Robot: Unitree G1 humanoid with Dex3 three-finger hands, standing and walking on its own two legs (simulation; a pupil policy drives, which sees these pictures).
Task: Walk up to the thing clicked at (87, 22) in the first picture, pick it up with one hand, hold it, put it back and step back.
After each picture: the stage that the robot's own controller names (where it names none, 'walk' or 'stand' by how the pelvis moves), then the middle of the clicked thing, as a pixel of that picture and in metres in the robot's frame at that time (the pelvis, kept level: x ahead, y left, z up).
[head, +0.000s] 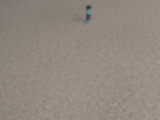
stand; (88, 14) +1.96 -0.06 -0.66
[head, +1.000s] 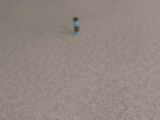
walk; (76, 26) +1.82 +0.23 -0.64
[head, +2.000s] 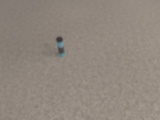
walk; (60, 47) +1.28 +0.32 -0.65
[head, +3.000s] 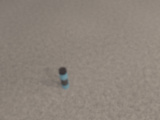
walk; (64, 78) +0.85 +0.25 -0.65
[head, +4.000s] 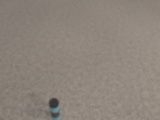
walk; (55, 110) +0.56 +0.19 -0.64
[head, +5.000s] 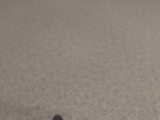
stand; out of the picture +0.44 +0.20 -0.64
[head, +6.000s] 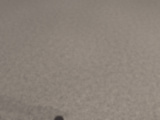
stand; out of the picture +0.45 +0.18 -0.65
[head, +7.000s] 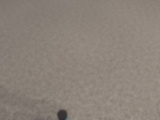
stand; out of the picture +0.47 +0.17 -0.65
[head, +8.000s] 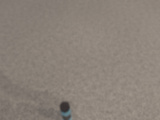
stand; (66, 112) +0.49 +0.15 -0.65
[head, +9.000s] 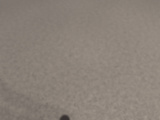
stand; out of the picture +0.46 +0.16 -0.66
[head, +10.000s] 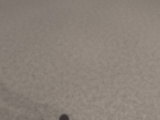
stand; out of the picture +0.46 +0.16 -0.66
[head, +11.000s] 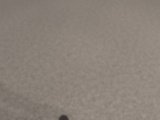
go down; out of the picture +0.45 +0.17 -0.66
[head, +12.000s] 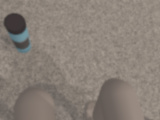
go down; (20, 36) +0.54 +0.20 -0.26
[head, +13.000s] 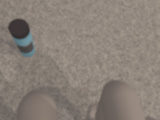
close in; (24, 41) +0.55 +0.20 -0.26
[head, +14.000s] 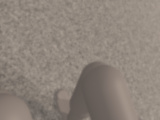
close in; out of the picture +0.54 +0.26 -0.17
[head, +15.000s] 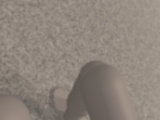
close; out of the picture +0.52 +0.25 -0.17
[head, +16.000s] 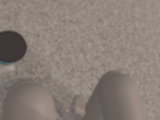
lift; (7, 52) +0.40 +0.20 -0.14
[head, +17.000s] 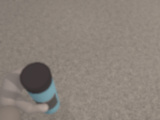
hold; (44, 93) +0.31 +0.14 +0.04
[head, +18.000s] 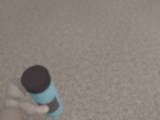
hold; (46, 96) +0.31 +0.14 +0.03
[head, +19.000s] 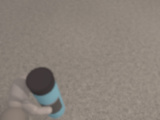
crouch; (49, 97) +0.31 +0.13 +0.03
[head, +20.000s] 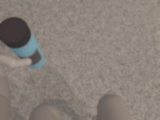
crouch; (27, 49) +0.46 +0.15 -0.04
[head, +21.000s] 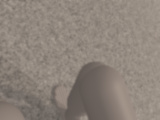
lower; out of the picture +0.50 +0.22 -0.18
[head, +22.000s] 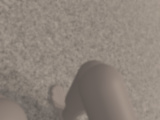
lower; out of the picture +0.50 +0.23 -0.18
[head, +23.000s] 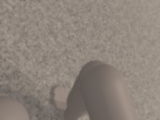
lower; out of the picture +0.49 +0.23 -0.18
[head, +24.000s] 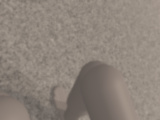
lower; out of the picture +0.48 +0.23 -0.18
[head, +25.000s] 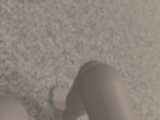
loosen; out of the picture +0.48 +0.23 -0.18
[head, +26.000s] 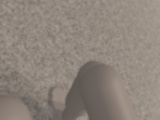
withdraw; out of the picture +0.49 +0.21 -0.19
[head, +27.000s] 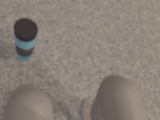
stand; (25, 43) +0.49 +0.17 -0.21
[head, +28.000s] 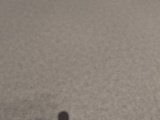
stand; out of the picture +0.42 +0.12 -0.58
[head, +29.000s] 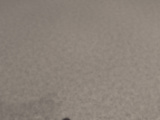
stand; out of the picture +0.42 +0.12 -0.60
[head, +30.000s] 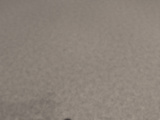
stand; out of the picture +0.41 +0.12 -0.60
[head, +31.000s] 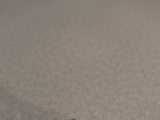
walk; out of the picture +0.43 +0.11 -0.66
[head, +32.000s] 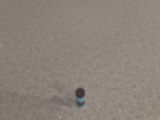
walk; (80, 98) +0.53 +0.06 -0.64
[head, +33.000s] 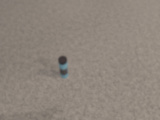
walk; (63, 67) +0.80 +0.17 -0.63
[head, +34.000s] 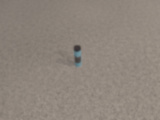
stand; (77, 56) +1.10 +0.13 -0.63
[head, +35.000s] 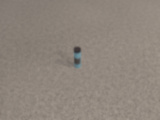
stand; (77, 57) +1.09 +0.10 -0.65
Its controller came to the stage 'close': yes
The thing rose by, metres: 0.68
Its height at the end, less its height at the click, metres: +0.00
